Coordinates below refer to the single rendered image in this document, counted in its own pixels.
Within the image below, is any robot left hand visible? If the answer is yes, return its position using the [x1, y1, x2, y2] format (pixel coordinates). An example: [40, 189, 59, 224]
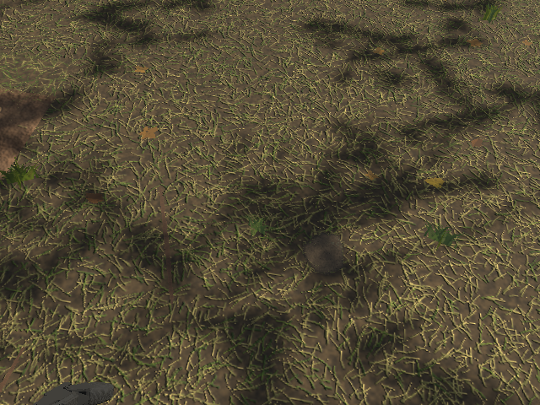
[33, 382, 114, 405]

